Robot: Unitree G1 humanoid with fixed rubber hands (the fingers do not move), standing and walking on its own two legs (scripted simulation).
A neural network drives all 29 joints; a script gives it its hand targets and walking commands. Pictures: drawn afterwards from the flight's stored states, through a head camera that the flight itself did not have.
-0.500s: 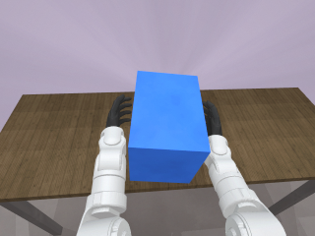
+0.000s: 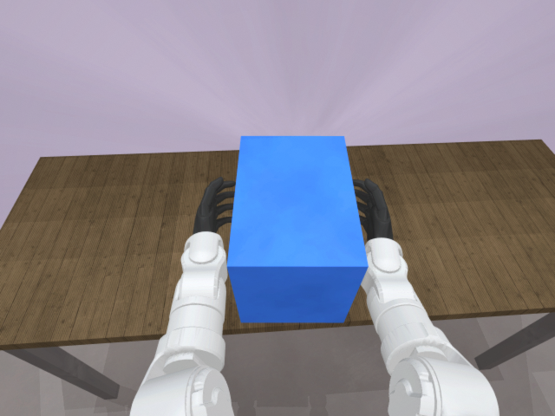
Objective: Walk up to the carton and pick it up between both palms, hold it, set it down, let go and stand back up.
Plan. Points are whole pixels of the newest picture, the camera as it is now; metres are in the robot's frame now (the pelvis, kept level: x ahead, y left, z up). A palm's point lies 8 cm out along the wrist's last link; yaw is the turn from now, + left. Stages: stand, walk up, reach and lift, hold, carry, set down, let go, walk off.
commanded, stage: set down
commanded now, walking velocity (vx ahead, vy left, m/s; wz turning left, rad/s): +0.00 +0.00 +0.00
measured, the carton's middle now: (292, 229) +0.39 +0.01 +0.03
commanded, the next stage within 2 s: none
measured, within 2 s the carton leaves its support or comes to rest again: neither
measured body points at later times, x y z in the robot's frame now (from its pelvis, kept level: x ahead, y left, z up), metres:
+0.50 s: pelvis +0.01 +0.00 +0.00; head +0.07 +0.01 +0.44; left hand +0.39 +0.14 +0.01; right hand +0.40 -0.12 +0.02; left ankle +0.02 +0.14 -0.75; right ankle -0.02 -0.11 -0.75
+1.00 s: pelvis +0.00 +0.00 +0.00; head +0.08 +0.01 +0.44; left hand +0.38 +0.14 -0.01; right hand +0.39 -0.12 +0.00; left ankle +0.02 +0.14 -0.75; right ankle -0.02 -0.11 -0.75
